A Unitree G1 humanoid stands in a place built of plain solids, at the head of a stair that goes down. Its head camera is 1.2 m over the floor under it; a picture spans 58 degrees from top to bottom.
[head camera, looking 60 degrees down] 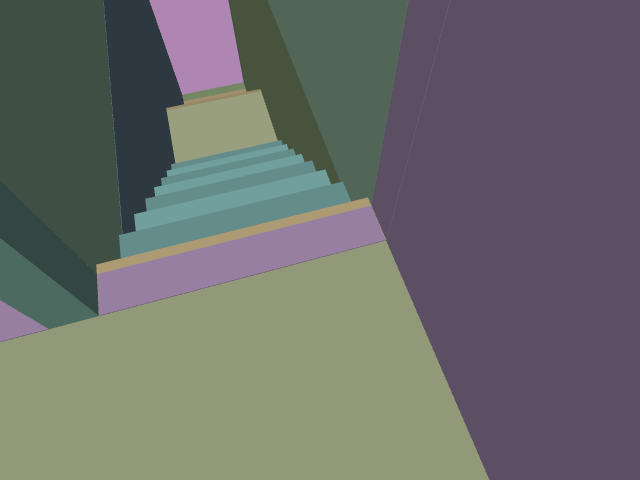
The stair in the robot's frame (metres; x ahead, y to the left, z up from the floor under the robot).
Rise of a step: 0.21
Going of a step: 0.24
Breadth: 0.89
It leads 17 degrees to the left of straight ahead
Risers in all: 8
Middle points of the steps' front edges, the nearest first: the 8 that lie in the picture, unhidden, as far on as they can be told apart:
0.73 0.27 0.00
0.96 0.33 -0.20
1.19 0.40 -0.41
1.42 0.47 -0.62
1.65 0.54 -0.83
1.88 0.61 -1.03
2.11 0.68 -1.24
2.34 0.74 -1.45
